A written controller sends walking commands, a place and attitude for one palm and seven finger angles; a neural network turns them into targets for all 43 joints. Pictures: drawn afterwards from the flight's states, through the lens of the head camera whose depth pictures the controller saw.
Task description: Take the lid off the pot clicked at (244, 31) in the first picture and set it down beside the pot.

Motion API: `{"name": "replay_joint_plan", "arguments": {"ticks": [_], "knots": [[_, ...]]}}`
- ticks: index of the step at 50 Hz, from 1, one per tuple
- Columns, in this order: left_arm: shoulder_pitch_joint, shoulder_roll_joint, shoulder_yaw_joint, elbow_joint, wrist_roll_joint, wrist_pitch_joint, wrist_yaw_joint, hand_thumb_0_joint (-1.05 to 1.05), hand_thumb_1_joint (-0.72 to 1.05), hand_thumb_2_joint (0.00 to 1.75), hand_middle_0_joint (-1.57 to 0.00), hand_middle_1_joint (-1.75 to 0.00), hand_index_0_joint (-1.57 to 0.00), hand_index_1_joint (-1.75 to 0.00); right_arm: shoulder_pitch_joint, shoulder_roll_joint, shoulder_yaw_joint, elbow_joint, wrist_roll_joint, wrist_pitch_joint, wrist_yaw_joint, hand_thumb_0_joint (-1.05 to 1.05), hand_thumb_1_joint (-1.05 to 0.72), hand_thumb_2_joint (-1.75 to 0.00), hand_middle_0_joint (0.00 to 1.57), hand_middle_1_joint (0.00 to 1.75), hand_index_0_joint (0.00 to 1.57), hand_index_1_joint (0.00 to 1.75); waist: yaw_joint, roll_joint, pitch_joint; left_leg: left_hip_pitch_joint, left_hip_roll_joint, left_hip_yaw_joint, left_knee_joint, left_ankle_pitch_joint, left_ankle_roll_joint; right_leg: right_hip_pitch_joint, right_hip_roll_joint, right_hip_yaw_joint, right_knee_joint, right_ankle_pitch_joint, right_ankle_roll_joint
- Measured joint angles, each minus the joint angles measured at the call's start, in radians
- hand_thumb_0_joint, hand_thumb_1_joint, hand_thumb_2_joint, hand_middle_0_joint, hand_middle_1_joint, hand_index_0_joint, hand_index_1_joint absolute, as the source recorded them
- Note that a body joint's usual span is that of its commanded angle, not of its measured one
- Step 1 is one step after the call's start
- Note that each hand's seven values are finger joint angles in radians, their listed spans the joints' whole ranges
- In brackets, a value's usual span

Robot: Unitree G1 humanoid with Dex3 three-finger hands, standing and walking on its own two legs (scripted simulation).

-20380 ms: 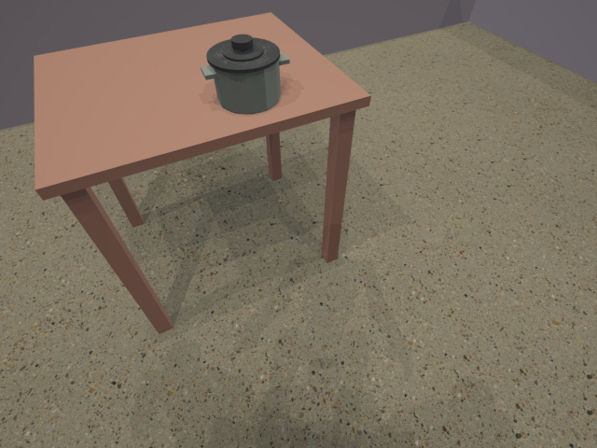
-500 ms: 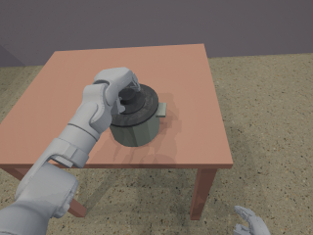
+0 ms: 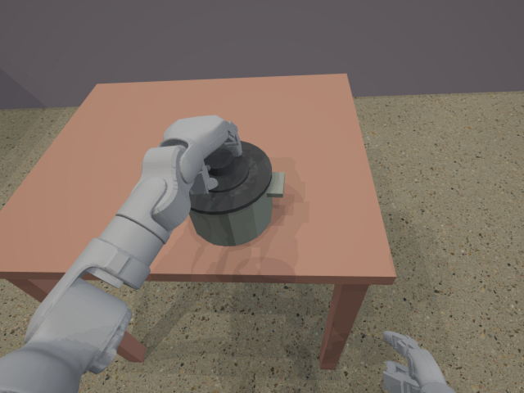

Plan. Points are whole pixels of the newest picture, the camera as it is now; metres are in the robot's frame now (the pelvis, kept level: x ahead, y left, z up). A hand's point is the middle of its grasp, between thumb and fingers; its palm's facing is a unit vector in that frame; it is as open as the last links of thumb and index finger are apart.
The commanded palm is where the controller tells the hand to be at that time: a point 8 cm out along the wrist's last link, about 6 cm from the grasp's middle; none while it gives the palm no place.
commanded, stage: close the fingers and squeeze the knob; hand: left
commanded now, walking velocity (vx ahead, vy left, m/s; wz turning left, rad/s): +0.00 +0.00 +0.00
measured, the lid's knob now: (219, 162) +0.45 +0.09 +0.12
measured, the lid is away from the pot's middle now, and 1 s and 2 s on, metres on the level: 0.00 0.00 0.01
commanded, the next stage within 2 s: lift the lid straight up in 1.04 s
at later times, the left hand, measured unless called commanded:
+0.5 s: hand (211, 168) +0.41 +0.10 +0.14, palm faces -0.27 -0.10 -0.96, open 8.0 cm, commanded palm +0.39 +0.11 +0.20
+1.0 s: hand (211, 167) +0.42 +0.10 +0.14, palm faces -0.27 -0.11 -0.96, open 8.0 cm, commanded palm +0.40 +0.11 +0.20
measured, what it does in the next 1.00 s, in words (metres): stands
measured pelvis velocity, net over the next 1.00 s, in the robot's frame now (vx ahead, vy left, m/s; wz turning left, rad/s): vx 0.00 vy -0.01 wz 0.00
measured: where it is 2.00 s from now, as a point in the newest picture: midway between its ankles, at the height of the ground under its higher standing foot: outside the picture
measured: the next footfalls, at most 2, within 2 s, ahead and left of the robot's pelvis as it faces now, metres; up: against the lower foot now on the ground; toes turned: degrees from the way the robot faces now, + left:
none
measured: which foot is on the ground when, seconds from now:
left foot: down 0.00-1.00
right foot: down 0.00-1.00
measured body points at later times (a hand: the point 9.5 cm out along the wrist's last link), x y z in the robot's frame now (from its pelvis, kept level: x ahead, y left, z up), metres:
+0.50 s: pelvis +0.00 +0.00 +0.00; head +0.02 -0.05 +0.45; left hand +0.42 +0.10 +0.19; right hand +0.18 -0.23 -0.12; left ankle +0.00 +0.09 -0.74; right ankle +0.00 -0.12 -0.74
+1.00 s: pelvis +0.00 -0.01 +0.00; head +0.02 -0.05 +0.45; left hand +0.42 +0.10 +0.19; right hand +0.18 -0.24 -0.11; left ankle +0.00 +0.09 -0.74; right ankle +0.00 -0.12 -0.74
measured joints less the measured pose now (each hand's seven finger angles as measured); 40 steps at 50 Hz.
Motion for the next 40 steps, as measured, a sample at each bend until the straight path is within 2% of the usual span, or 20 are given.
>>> {"name": "replay_joint_plan", "arguments": {"ticks": [13, 25, 40], "knots": [[-0.002, -0.007, -0.011, -0.013, -0.001, 0.008, 0.004, 0.00, 0.10, 1.08, -0.68, -0.81, -0.67, -0.80, 0.001, 0.002, 0.001, 0.006, -0.001, 0.009, 0.004, 0.01, -0.90, -0.90, 0.20, 0.30, 0.20, 0.30, 0.001, 0.004, 0.000, -0.003, 0.000, -0.001, 0.000, 0.000, -0.001, -0.003, 0.000, -0.001, 0.001, -0.001, -0.001], [0.005, 0.001, -0.011, -0.014, -0.005, 0.014, 0.001, 0.00, 0.16, 0.95, -0.65, -0.85, -0.65, -0.85, 0.003, -0.002, -0.001, 0.007, 0.000, 0.010, 0.005, 0.01, -0.91, -0.90, 0.20, 0.30, 0.20, 0.30, -0.001, 0.009, 0.000, 0.001, 0.005, -0.004, 0.000, -0.001, -0.006, 0.000, 0.005, -0.003, 0.002, -0.003, -0.006], [-0.001, 0.004, -0.006, -0.004, -0.002, 0.010, -0.005, 0.01, 0.17, 0.94, -0.64, -0.85, -0.65, -0.85, -0.003, -0.008, -0.003, 0.005, 0.000, 0.007, -0.004, 0.01, -0.91, -0.90, 0.20, 0.30, 0.20, 0.30, 0.000, 0.006, 0.002, 0.000, 0.008, -0.007, 0.000, 0.001, -0.010, -0.001, 0.009, -0.005, 0.004, -0.003, -0.011]]}}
